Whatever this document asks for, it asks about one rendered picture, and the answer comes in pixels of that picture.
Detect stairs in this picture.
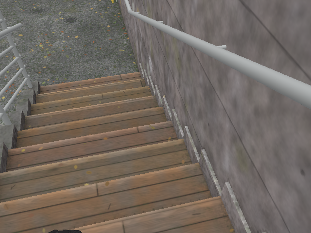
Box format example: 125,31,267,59
0,72,235,233

